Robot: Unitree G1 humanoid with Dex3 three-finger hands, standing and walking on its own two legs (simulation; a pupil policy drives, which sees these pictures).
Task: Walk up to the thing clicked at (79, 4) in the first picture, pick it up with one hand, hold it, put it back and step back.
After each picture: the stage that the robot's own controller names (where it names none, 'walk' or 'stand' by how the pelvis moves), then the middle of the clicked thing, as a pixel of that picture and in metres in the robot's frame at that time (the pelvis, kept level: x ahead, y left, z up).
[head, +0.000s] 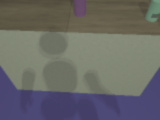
stand; out of the picture +0.85 +0.05 +0.06
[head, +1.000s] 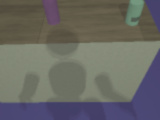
walk; (49, 0) +0.74 +0.21 +0.08
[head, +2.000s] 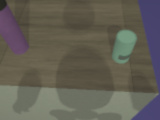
rise first; (7, 26) +0.48 +0.31 +0.09
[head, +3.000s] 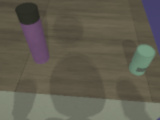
stand; (35, 37) +0.48 +0.21 +0.07
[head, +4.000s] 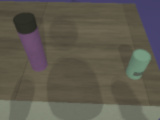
stand; (33, 45) +0.47 +0.22 +0.06
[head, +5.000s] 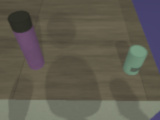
stand; (29, 44) +0.47 +0.23 +0.06
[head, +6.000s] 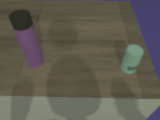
stand; (29, 42) +0.49 +0.24 +0.06
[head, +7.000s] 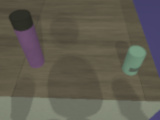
stand; (29, 42) +0.48 +0.23 +0.06
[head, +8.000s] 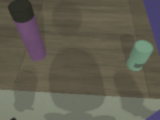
rise first; (30, 34) +0.48 +0.23 +0.06
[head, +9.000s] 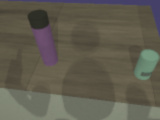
rise first; (45, 41) +0.50 +0.22 +0.06
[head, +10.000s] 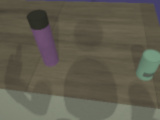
go down; (45, 41) +0.49 +0.22 +0.06
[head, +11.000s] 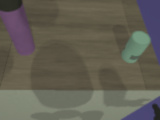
go down; (17, 25) +0.49 +0.20 +0.09
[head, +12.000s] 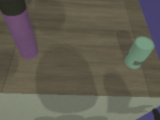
go down; (21, 29) +0.48 +0.20 +0.09
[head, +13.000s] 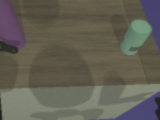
close in; (3, 17) +0.49 +0.22 +0.12
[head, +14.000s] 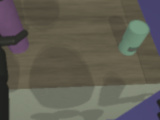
lift; (7, 20) +0.48 +0.21 +0.12
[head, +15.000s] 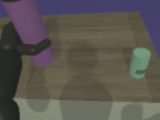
lift; (30, 26) +0.34 +0.15 +0.29
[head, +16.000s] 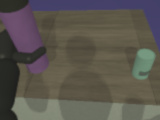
hold; (25, 34) +0.33 +0.17 +0.26
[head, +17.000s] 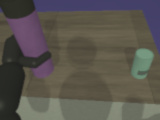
hold; (31, 40) +0.33 +0.16 +0.24
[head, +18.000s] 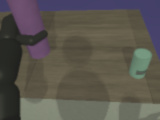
crouch; (28, 19) +0.39 +0.17 +0.27
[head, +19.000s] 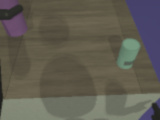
lower; out of the picture +0.50 +0.21 +0.26
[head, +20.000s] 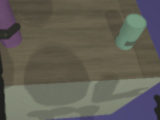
lower; out of the picture +0.50 +0.21 +0.13
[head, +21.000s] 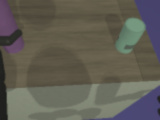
lower; (1, 19) +0.49 +0.21 +0.12
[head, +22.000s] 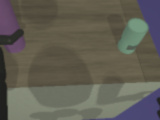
lower; (3, 18) +0.49 +0.21 +0.12
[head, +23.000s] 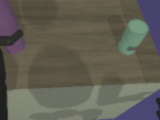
lower; (2, 19) +0.48 +0.22 +0.12
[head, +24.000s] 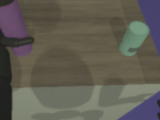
open; (12, 23) +0.48 +0.20 +0.12
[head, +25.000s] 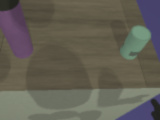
sink last; (14, 26) +0.46 +0.19 +0.11
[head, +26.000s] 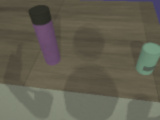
sink last; (47, 38) +0.49 +0.20 +0.10
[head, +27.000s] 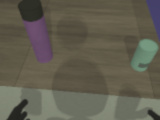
stand; (38, 35) +0.48 +0.20 +0.10
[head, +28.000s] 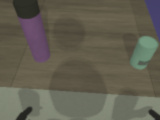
stand; (35, 33) +0.47 +0.20 +0.11
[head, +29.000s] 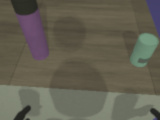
stand; (33, 30) +0.47 +0.20 +0.12
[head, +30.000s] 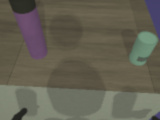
stand; (31, 29) +0.48 +0.20 +0.12
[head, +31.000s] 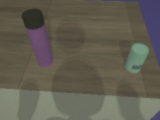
stand; (39, 41) +0.49 +0.20 +0.06
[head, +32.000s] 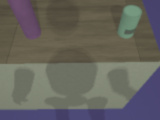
walk; (23, 10) +0.55 +0.24 +0.10
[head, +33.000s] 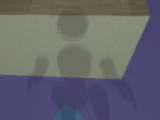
walk; out of the picture +0.84 +0.23 +0.08
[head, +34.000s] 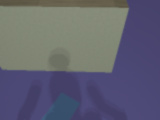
walk; out of the picture +1.09 +0.24 +0.08
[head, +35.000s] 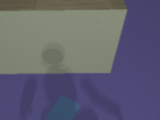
stand; out of the picture +1.05 +0.25 +0.06
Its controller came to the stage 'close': yes
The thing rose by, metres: 0.20
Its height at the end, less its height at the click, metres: +0.00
